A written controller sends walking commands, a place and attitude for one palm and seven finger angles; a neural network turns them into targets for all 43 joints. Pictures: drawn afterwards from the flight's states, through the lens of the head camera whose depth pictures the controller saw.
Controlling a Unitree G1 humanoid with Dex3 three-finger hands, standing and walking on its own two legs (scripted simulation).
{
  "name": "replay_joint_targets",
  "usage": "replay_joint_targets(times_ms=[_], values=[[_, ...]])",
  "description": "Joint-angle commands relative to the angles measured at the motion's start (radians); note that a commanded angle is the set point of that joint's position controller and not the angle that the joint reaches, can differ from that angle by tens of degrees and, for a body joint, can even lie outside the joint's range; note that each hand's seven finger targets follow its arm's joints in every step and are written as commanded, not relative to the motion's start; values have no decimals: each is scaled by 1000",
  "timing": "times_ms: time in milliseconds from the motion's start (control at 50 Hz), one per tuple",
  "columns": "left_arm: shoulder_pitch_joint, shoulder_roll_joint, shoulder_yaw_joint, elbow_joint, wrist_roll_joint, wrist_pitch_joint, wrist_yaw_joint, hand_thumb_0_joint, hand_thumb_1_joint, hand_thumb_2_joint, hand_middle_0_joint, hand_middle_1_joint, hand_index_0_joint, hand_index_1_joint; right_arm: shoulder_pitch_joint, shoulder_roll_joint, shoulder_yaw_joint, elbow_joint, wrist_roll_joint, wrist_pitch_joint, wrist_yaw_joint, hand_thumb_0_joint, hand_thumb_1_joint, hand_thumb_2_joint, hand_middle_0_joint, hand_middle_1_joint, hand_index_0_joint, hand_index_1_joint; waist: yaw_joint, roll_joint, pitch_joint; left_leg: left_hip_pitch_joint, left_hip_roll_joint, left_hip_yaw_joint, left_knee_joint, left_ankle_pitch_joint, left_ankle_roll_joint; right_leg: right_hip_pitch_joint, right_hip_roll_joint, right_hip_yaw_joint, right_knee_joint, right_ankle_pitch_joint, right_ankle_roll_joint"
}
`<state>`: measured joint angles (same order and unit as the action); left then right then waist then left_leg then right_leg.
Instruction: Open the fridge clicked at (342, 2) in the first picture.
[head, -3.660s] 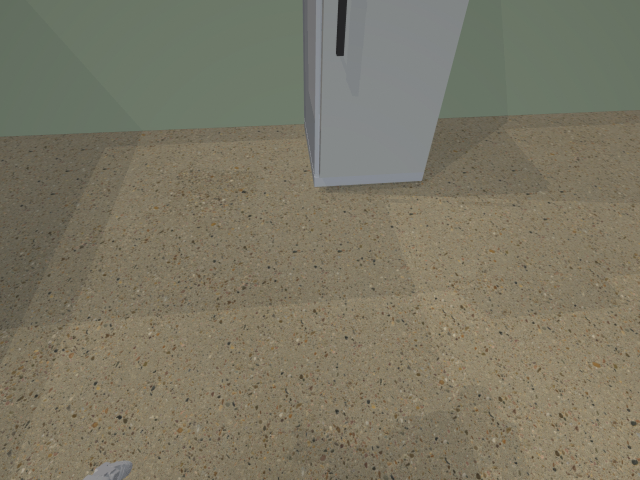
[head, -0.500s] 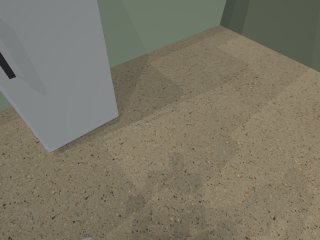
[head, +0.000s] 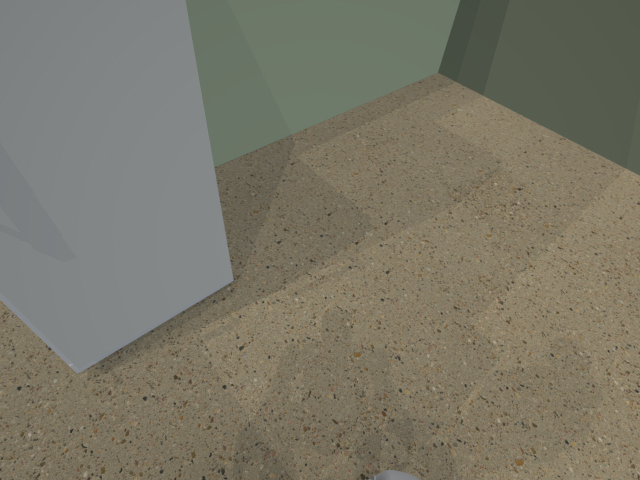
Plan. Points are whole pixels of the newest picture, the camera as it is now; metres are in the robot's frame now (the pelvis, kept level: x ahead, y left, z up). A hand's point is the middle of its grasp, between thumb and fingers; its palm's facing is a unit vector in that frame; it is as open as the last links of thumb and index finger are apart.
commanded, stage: turn to face it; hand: left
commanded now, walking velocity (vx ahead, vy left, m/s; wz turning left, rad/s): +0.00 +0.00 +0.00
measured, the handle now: out of the picture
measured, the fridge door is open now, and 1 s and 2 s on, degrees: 0 0 0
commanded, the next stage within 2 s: take the last steps up to it in 1.40 s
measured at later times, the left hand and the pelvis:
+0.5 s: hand (223, 439) +0.20 +0.15 -0.16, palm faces +0.20 -0.96 -0.19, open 7.2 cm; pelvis +0.11 -0.03 -0.01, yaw +11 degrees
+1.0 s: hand out of the picture +0.11 +0.22 -0.16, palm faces +0.48 -0.83 -0.30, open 7.3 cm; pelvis +0.13 -0.02 +0.00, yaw +28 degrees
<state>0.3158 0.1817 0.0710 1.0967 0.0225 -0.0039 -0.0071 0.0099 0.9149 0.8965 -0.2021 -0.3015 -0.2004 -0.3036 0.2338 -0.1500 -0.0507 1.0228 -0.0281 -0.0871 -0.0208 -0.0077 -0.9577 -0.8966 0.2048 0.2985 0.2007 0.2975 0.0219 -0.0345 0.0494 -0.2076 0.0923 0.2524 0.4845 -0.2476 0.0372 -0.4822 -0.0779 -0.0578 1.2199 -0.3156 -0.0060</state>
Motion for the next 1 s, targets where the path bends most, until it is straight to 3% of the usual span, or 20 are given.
replay_joint_targets(times_ms=[0,60,140,180,200,220,240,260,280,340,400,500,560,580,600,620,680,740,880,980], values=[[5,-2,9,-84,8,12,-9,0,900,900,-200,-300,-200,-300,110,-105,-14,1,6,-1,-8,0,-900,-900,200,300,200,300,-12,126,24,28,266,-117,-281,278,69,-116,-60,24,-58,90,37],[-41,-21,-9,-95,4,2,-1,0,900,900,-200,-300,-200,-300,136,-103,-9,28,4,4,-5,0,-900,-900,200,300,200,300,-22,164,22,54,215,-73,-243,491,81,-40,-51,-25,-327,112,40],[-101,-13,-23,-104,5,-20,13,0,900,900,-200,-300,-200,-300,174,-113,-11,60,5,26,-3,0,-900,-900,200,300,200,300,-47,185,-12,91,197,-126,-118,613,81,111,10,-88,-578,118,41],[-44,20,-14,-90,2,-27,17,0,900,900,-200,-300,-200,-300,147,-124,-16,58,10,40,-2,0,-900,-900,200,300,200,300,-3,166,-55,59,170,-147,-33,488,41,244,10,-94,-713,236,47],[-8,63,-6,-78,2,-34,22,0,900,900,-200,-300,-200,-300,147,-108,-15,52,16,44,2,0,-900,-900,200,300,200,300,16,103,-87,4,134,-141,36,362,5,356,-27,-64,-766,357,48],[40,138,10,-69,7,-43,34,0,900,900,-200,-300,-200,-300,164,-68,-11,40,22,49,9,0,-900,-900,200,300,200,300,34,-53,-146,-171,60,-93,196,109,-41,540,-200,89,-744,636,4],[103,213,29,-63,4,-42,36,0,900,900,-200,-300,-200,-300,174,-32,-10,13,25,59,10,0,-900,-900,200,300,200,300,47,-225,-204,-273,-35,-79,428,-353,-75,615,-400,213,-782,895,-109],[97,217,23,-78,-1,-37,39,0,900,900,-200,-300,-200,-300,160,-46,-12,4,26,78,1,0,-900,-900,200,300,200,300,48,-160,-198,-262,-20,-180,566,-425,-74,527,-433,207,-824,855,-165],[31,187,27,-88,-1,-39,45,0,900,900,-200,-300,-200,-300,145,-35,-10,5,24,89,2,0,-900,-900,200,300,200,300,32,-219,-172,-299,2,-214,650,-384,-80,480,-407,197,-848,774,-166],[-102,121,9,-139,-2,-21,56,0,900,900,-200,-300,-200,-300,120,-46,-22,7,18,113,16,0,-900,-900,200,300,200,300,-20,-109,-85,-302,31,-215,708,-244,-89,331,-331,36,-885,484,-113],[-147,124,13,-164,5,-12,56,0,900,900,-200,-300,-200,-300,121,-37,-25,-11,13,130,27,0,-900,-900,200,300,200,300,-42,-110,-47,-256,30,-177,599,-202,-98,231,-318,-52,-919,274,-95],[-152,162,34,-187,11,5,52,0,900,900,-200,-300,-200,-300,39,-56,-32,-83,10,127,39,0,-900,-900,200,300,200,300,-23,-143,-14,-214,24,-127,364,-184,-91,217,-338,-101,-865,177,-91],[-165,173,36,-204,0,20,43,0,900,900,-200,-300,-200,-300,90,-104,-43,-96,5,118,41,0,-900,-900,200,300,200,300,-63,-20,-44,-55,-13,-97,124,2,-84,163,-293,-170,-684,102,-32],[-163,145,31,-221,-8,29,37,0,900,900,-200,-300,-200,-300,127,-164,-56,-93,2,111,42,0,-900,-900,200,300,200,300,-83,154,-54,-13,49,-237,-22,75,-51,100,-215,-198,-521,2,16],[-173,81,24,-264,-15,36,27,0,900,900,-200,-300,-200,-300,153,-276,-82,-112,-5,102,34,0,-900,-900,200,300,200,300,-104,445,-33,32,283,-610,-177,250,71,-121,-78,-198,-281,-324,101],[-256,95,13,-304,-2,38,26,0,900,900,-200,-300,-200,-300,186,-324,-87,-109,-5,102,28,0,-900,-900,200,300,200,300,-134,371,-47,7,367,-696,-219,260,149,-138,-53,-70,-105,-348,90],[-223,112,32,-270,1,36,17,0,900,900,-200,-300,-200,-300,15,-271,-66,-150,0,91,8,0,-900,-900,200,300,200,300,-61,277,-83,9,230,-552,-177,192,112,-171,-58,37,13,-126,89],[-151,126,31,-236,-3,34,11,0,900,900,-200,-300,-200,-300,-37,-253,-56,-178,5,82,5,0,-900,-900,200,300,200,300,-36,170,-134,42,152,-443,-152,274,95,-101,-39,37,-42,-40,103],[-203,128,19,-271,-15,36,27,0,900,900,-200,-300,-200,-300,15,-280,-68,-159,3,100,11,0,-900,-900,200,300,200,300,-74,170,-118,108,158,-544,-136,348,144,-39,4,50,-301,-131,109],[-104,135,14,-262,-25,25,36,0,900,900,-200,-300,-200,-300,-50,-287,-73,-179,5,115,19,0,-900,-900,200,300,200,300,-32,206,-141,-5,103,-588,-72,397,114,196,58,30,-596,-57,86]])
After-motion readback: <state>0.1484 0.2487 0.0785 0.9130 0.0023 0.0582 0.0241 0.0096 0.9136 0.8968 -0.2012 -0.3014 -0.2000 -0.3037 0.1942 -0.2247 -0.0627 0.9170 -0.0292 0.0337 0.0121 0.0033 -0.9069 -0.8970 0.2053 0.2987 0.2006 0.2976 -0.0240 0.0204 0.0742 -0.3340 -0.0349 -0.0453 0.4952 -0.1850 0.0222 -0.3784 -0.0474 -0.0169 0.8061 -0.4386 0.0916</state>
